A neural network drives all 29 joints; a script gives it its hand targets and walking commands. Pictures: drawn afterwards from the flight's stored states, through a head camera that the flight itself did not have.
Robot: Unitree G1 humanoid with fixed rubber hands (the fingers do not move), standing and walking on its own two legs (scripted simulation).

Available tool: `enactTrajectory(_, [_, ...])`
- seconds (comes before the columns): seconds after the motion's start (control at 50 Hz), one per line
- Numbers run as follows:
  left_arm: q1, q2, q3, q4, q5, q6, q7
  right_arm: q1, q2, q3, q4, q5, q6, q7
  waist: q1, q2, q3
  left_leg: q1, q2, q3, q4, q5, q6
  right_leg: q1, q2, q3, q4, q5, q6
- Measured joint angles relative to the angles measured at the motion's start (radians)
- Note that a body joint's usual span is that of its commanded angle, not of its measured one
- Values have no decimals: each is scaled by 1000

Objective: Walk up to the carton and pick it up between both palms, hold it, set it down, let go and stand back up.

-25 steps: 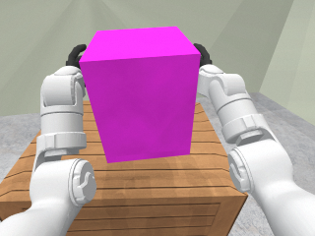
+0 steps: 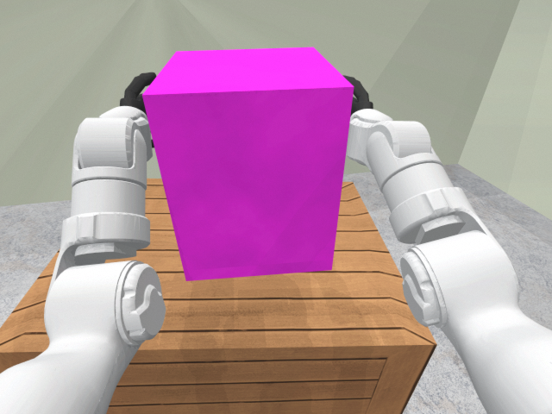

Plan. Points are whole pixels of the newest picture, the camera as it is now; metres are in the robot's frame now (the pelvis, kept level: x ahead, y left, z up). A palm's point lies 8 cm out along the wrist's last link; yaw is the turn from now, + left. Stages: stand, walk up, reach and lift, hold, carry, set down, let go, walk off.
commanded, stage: hold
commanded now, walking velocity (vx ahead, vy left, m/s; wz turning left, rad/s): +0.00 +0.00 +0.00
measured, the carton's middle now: (252, 158) +0.38 +0.01 +0.27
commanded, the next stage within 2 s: none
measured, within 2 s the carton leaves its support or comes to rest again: neither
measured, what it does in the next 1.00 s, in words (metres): stands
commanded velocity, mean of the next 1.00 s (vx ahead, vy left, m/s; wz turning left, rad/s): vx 0.00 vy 0.00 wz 0.00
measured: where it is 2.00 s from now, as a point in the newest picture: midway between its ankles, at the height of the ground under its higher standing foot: outside the picture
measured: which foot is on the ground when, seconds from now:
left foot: down 0.00-1.00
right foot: down 0.00-1.00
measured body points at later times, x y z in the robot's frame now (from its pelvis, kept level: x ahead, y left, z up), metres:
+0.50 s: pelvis +0.00 +0.00 +0.00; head -0.09 +0.02 +0.44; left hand +0.39 +0.16 +0.32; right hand +0.39 -0.14 +0.32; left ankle +0.04 +0.13 -0.75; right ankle -0.01 -0.11 -0.75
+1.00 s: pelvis +0.00 +0.00 +0.00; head -0.09 +0.02 +0.44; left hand +0.39 +0.16 +0.33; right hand +0.39 -0.14 +0.32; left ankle +0.04 +0.13 -0.75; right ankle -0.01 -0.11 -0.75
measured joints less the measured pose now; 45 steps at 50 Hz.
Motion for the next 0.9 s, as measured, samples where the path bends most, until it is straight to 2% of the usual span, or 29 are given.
enactTrajectory(0.46, [33,-17,-4,-61,2,16,6,29,-5,9,-48,21,19,-9,-8,1,4,8,-3,1,15,-15,4,17,-2,2,-5,-4,4])
enactTrajectory(0.9, [0,-5,3,-4,-1,-3,8,12,-2,0,-17,9,21,-5,-4,4,-7,-2,0,-2,9,-6,1,4,1,0,-4,0,1])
